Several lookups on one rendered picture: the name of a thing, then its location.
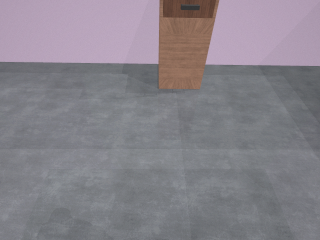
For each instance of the handle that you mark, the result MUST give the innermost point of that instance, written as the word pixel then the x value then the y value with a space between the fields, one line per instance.
pixel 190 7

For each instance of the drawer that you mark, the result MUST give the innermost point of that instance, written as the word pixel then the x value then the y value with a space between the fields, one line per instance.
pixel 172 9

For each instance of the cabinet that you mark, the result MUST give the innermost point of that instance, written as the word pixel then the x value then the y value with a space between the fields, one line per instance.
pixel 183 49

